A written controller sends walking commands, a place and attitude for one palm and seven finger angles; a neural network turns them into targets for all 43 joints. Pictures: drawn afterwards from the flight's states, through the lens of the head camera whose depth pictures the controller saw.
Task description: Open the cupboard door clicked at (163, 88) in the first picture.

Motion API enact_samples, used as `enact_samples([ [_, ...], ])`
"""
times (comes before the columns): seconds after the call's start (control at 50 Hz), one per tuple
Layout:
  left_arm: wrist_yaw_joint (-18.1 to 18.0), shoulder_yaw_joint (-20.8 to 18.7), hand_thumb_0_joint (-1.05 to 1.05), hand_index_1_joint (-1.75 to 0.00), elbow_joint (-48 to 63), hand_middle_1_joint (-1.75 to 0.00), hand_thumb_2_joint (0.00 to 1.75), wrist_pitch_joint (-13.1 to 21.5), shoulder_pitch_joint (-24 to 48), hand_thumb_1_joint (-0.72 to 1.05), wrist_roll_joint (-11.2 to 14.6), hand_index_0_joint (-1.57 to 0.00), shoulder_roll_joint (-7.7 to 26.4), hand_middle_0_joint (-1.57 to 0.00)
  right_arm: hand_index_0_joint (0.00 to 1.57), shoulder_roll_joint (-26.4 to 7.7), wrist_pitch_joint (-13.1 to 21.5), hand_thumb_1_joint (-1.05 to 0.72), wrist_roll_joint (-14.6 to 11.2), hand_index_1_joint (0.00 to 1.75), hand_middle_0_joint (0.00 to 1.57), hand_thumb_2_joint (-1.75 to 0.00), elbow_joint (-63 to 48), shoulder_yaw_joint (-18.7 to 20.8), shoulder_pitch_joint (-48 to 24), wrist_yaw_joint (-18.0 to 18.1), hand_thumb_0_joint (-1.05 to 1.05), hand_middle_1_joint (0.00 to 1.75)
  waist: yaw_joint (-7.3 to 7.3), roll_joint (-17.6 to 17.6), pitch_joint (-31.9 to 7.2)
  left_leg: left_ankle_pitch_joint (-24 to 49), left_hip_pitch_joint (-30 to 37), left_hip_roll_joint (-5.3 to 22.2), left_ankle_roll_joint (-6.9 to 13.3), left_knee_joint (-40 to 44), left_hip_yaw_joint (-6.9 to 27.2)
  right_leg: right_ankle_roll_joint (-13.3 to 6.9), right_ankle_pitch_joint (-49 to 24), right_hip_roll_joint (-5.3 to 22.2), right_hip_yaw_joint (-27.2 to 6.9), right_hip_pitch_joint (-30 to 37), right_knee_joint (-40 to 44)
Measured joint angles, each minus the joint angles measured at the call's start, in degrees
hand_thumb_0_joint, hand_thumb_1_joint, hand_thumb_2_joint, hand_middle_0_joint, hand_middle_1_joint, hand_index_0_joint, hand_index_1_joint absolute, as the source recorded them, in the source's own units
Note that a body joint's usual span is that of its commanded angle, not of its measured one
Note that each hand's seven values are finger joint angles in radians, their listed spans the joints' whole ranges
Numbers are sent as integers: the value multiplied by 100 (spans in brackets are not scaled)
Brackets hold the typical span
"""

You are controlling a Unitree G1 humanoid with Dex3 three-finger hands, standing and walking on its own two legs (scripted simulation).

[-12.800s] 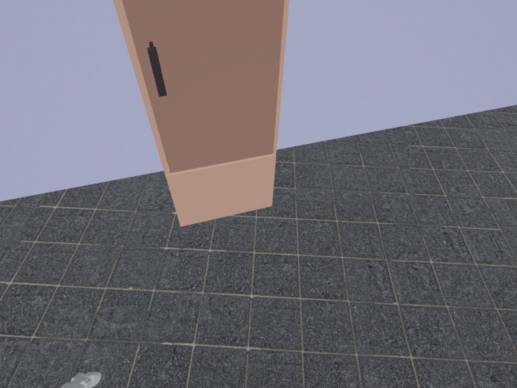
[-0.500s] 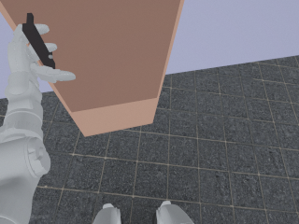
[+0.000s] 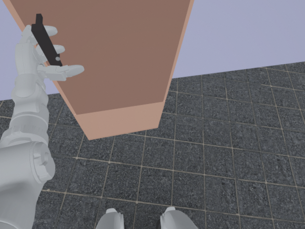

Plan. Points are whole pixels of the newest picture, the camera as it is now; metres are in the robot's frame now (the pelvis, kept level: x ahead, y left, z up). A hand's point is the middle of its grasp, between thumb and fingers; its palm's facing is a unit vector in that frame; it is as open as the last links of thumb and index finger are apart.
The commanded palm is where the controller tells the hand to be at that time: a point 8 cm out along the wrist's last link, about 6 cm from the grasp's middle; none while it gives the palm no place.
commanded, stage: close the thumb around the handle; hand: left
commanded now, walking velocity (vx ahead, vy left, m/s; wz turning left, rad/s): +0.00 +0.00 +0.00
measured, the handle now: (49, 44) +0.57 +0.23 +0.09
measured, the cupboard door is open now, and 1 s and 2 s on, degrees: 0 15 40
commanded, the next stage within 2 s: pull the door open along its arc in 0.44 s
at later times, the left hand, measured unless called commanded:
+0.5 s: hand (58, 61) +0.51 +0.19 +0.10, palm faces +0.15 -0.99 -0.01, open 5.9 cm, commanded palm +0.48 +0.24 +0.09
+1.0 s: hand (69, 88) +0.43 +0.16 +0.10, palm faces +0.16 -0.99 +0.04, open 6.2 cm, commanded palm +0.36 +0.19 +0.09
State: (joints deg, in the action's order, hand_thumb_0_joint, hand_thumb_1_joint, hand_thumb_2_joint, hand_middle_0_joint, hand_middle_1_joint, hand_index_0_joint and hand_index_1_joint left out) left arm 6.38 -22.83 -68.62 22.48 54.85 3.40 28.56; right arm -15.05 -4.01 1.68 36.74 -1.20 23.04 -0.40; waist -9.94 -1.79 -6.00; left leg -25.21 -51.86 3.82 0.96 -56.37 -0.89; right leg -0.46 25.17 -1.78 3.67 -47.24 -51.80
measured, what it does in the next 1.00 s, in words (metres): stands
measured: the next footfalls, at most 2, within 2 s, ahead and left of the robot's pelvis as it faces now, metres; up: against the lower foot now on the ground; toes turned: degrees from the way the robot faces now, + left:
none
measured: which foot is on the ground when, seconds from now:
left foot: down 0.00-1.00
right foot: down 0.00-1.00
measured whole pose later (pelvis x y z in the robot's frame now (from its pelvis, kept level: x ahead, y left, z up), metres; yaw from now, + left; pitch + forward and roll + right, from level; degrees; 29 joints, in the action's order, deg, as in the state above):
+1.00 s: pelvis +0.01 +0.00 +0.02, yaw -1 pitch +15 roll -2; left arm -1.5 -14.1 -37.1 18.9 25.9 9.5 11.9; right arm -13.8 -3.5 -0.2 34.0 0.9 21.8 -1.9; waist -4.3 -2.4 -7.7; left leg -24.4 -40.7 3.5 0.7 -50.2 -2.9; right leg -0.5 24.5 -1.7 1.6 -37.5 -47.1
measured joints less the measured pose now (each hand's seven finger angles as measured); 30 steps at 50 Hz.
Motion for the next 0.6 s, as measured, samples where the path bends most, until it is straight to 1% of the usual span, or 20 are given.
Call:
enact_samples([
  [0.1,-35,-76,-1,-126,44,-126,53,-78,-113,4,-1,-33,-45,-34,20,15,-46,-91,-8,30,20,-90,-31,-10,59,-14,0,30,12,-26,-17,2,87,6,8,47,-35,7,-11,-6,-36,68,38],
  [0.2,-69,-56,0,-129,112,-128,65,-33,-244,31,15,-35,-86,-35,20,46,-55,-91,-18,30,20,-90,-26,-4,104,-27,0,30,36,-37,-22,10,158,8,4,81,-51,5,-20,-9,-53,127,61],
  [0.34,-65,-68,1,-132,42,-132,80,13,-215,67,-2,-36,-87,-37,20,45,-38,-91,-20,30,20,-90,22,-8,78,-10,0,30,29,-26,-7,26,157,2,-3,73,-38,-5,-22,-4,-41,125,38],
  [0.38,-51,-65,1,-132,52,-132,81,20,-225,71,-2,-36,-93,-36,20,37,-34,-91,-19,30,20,-90,25,0,68,-5,0,30,25,-25,-9,30,155,5,-4,72,-39,-6,-25,-7,-43,120,35],
  [0.6,-115,-59,1,-134,44,-134,81,46,-236,72,34,-33,-111,-34,20,-3,-11,-91,-26,30,20,-90,31,26,34,8,0,30,22,-21,-1,41,157,8,-17,69,-34,-19,-25,-12,-42,113,13],
])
